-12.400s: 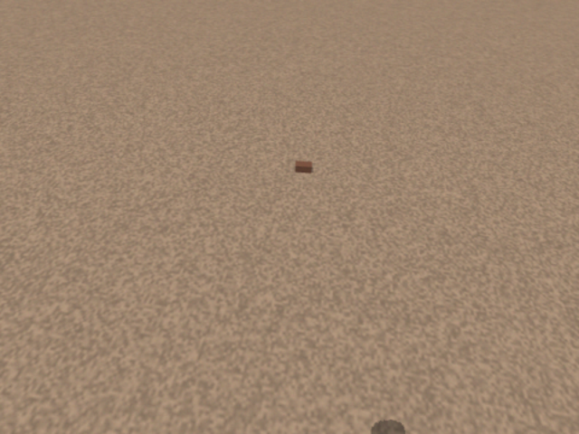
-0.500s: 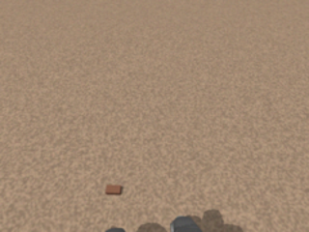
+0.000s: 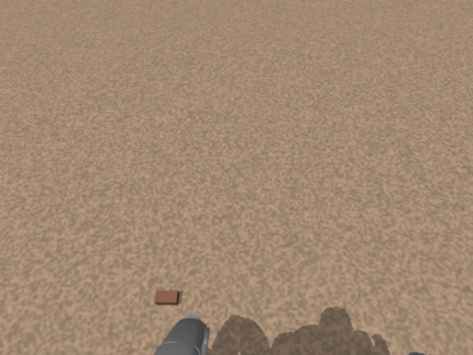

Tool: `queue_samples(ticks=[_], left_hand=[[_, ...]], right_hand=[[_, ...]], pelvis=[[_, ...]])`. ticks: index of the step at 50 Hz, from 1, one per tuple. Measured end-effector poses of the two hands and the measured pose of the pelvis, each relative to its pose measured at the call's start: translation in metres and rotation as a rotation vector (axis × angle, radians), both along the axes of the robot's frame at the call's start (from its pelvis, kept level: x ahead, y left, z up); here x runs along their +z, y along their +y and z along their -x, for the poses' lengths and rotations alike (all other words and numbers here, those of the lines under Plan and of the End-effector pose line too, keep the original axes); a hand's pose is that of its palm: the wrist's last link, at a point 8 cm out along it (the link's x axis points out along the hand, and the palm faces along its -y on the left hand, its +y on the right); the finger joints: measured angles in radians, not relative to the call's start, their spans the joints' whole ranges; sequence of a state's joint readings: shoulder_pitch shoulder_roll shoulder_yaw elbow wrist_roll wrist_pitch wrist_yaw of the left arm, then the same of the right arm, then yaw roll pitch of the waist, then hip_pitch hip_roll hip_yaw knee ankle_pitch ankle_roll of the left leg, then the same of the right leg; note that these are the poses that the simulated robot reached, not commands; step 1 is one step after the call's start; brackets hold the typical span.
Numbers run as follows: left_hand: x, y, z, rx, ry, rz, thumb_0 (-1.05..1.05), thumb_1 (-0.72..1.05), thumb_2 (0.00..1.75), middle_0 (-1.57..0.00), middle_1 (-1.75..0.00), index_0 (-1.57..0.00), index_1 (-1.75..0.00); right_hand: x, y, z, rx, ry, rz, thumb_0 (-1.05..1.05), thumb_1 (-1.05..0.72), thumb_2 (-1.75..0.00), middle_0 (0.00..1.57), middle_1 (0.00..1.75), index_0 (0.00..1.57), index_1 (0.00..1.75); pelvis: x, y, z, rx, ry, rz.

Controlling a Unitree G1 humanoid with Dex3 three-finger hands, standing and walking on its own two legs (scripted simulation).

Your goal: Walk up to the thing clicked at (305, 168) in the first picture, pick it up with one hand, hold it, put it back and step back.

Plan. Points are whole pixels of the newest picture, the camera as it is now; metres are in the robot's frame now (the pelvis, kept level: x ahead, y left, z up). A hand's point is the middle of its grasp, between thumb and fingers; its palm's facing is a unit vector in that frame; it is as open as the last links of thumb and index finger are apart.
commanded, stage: walk up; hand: left
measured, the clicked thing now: (167, 297) +0.41 +0.29 -0.75
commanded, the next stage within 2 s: none
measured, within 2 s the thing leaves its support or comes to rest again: neither
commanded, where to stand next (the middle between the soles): +0.02 +0.05 m, yaw +0 degrees
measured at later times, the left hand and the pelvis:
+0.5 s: hand out of the picture +0.09 +0.32 -0.15, palm faces +0.00 -0.90 -0.44, open 7.4 cm; pelvis -0.03 +0.05 -0.02, yaw +0 degrees
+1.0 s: hand out of the picture -0.05 +0.34 -0.15, palm faces +0.02 -0.93 -0.37, open 7.4 cm; pelvis -0.08 +0.06 -0.01, yaw +2 degrees
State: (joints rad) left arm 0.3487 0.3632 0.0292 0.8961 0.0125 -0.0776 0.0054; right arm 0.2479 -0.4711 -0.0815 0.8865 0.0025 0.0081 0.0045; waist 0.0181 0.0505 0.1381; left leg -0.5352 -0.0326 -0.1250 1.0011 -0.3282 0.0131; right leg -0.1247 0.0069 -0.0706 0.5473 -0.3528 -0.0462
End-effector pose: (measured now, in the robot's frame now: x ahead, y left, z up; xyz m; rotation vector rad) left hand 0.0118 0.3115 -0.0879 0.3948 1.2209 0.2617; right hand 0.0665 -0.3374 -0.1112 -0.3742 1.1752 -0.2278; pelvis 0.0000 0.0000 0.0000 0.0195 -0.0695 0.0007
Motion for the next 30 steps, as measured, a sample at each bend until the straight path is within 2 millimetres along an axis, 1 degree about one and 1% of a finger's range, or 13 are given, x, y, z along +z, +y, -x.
queue_samples(ticks=[3, 6, 9, 12, 14, 16, 19, 21, 24, 27, 30], left_hand=[[0.005, 0.005, -0.009, 0.012, 0.024, -0.035, 0.01, 0.90, 0.90, -0.21, -0.30, -0.21, -0.30], [0.004, 0.014, -0.026, 0.015, 0.011, -0.060, 0.01, 0.90, 0.90, -0.21, -0.30, -0.21, -0.30], [-0.002, 0.025, -0.045, 0.015, -0.026, -0.073, 0.01, 0.90, 0.90, -0.21, -0.30, -0.21, -0.30], [-0.013, 0.040, -0.062, 0.015, -0.059, -0.079, 0.01, 0.90, 0.90, -0.21, -0.30, -0.21, -0.30], [-0.018, 0.048, -0.071, 0.018, -0.066, -0.068, 0.01, 0.90, 0.90, -0.21, -0.30, -0.20, -0.30], [-0.020, 0.052, -0.078, 0.020, -0.074, -0.053, 0.01, 0.91, 0.90, -0.21, -0.30, -0.20, -0.30], [-0.019, 0.054, -0.086, 0.006, -0.099, -0.034, 0.01, 0.91, 0.90, -0.20, -0.30, -0.20, -0.30], [-0.019, 0.054, -0.086, -0.008, -0.112, -0.024, 0.01, 0.91, 0.90, -0.20, -0.30, -0.20, -0.30], [-0.022, 0.053, -0.077, -0.027, -0.113, -0.017, 0.01, 0.91, 0.90, -0.20, -0.30, -0.20, -0.30], [-0.026, 0.051, -0.060, -0.044, -0.097, -0.017, 0.01, 0.91, 0.90, -0.20, -0.30, -0.20, -0.30], [-0.029, 0.047, -0.034, -0.057, -0.078, -0.023, 0.01, 0.91, 0.90, -0.20, -0.30, -0.20, -0.30]], right_hand=[[-0.010, 0.012, -0.011, -0.001, 0.022, -0.031, 0.01, -0.90, -0.90, 0.20, 0.30, 0.20, 0.30], [-0.022, 0.029, -0.020, 0.011, 0.049, -0.062, 0.01, -0.90, -0.90, 0.20, 0.30, 0.20, 0.30], [-0.033, 0.049, -0.030, 0.035, 0.064, -0.087, 0.01, -0.90, -0.90, 0.20, 0.30, 0.20, 0.30], [-0.039, 0.068, -0.044, 0.069, 0.059, -0.099, 0.01, -0.90, -0.90, 0.20, 0.30, 0.20, 0.30], [-0.037, 0.080, -0.053, 0.077, 0.033, -0.103, 0.01, -0.90, -0.90, 0.20, 0.30, 0.20, 0.30], [-0.032, 0.087, -0.059, 0.072, -0.015, -0.104, 0.01, -0.90, -0.90, 0.20, 0.30, 0.21, 0.30], [-0.021, 0.094, -0.061, 0.059, -0.063, -0.093, 0.01, -0.90, -0.90, 0.20, 0.30, 0.21, 0.30], [-0.014, 0.095, -0.060, 0.058, -0.087, -0.080, 0.01, -0.90, -0.90, 0.20, 0.30, 0.21, 0.30], [-0.009, 0.094, -0.055, 0.062, -0.123, -0.068, 0.01, -0.90, -0.90, 0.20, 0.30, 0.21, 0.30], [-0.010, 0.088, -0.042, 0.059, -0.151, -0.063, 0.00, -0.90, -0.90, 0.20, 0.30, 0.21, 0.30], [-0.017, 0.078, -0.022, 0.043, -0.159, -0.065, 0.00, -0.90, -0.90, 0.20, 0.30, 0.21, 0.30]], pelvis=[[0.001, 0.003, -0.002, -0.001, 0.005, -0.003], [-0.003, 0.009, -0.004, 0.007, 0.012, -0.001], [-0.010, 0.016, -0.008, 0.018, 0.020, 0.006], [-0.019, 0.027, -0.011, 0.033, 0.027, 0.009], [-0.020, 0.034, -0.007, 0.029, 0.018, -0.009], [-0.018, 0.041, -0.001, 0.035, 0.010, 0.011], [-0.014, 0.045, 0.007, 0.029, 0.010, 0.019], [-0.013, 0.047, 0.012, 0.019, 0.012, 0.019], [-0.015, 0.049, 0.024, 0.000, 0.010, 0.016], [-0.019, 0.047, 0.038, -0.017, 0.009, 0.013], [-0.027, 0.043, 0.054, -0.036, 0.011, 0.008]])
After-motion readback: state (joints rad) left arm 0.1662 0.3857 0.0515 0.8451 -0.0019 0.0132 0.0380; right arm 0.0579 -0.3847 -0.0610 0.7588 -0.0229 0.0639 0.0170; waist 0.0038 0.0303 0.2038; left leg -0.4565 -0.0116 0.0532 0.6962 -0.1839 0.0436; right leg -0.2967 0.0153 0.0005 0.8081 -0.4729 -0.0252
